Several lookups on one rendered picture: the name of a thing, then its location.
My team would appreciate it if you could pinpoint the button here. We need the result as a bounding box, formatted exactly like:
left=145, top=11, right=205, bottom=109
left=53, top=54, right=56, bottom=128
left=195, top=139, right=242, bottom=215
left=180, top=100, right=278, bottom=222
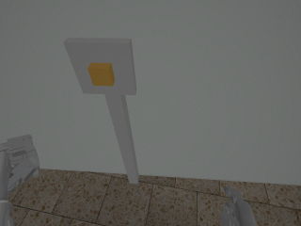
left=87, top=62, right=115, bottom=87

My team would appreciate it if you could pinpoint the robot left forearm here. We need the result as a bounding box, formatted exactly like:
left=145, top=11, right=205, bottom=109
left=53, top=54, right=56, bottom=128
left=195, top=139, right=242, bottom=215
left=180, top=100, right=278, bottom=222
left=0, top=200, right=15, bottom=226

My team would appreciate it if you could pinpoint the left robot hand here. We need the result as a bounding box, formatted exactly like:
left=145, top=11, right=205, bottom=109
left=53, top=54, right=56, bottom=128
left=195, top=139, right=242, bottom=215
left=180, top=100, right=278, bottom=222
left=0, top=134, right=40, bottom=201

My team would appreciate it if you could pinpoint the right robot hand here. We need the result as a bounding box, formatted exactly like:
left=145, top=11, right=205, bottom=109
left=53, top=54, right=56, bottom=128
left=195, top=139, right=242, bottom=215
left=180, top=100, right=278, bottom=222
left=219, top=186, right=257, bottom=226

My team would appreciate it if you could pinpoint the panel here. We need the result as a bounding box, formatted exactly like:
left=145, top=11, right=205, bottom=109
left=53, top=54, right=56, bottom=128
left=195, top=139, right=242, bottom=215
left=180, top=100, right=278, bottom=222
left=63, top=38, right=139, bottom=185

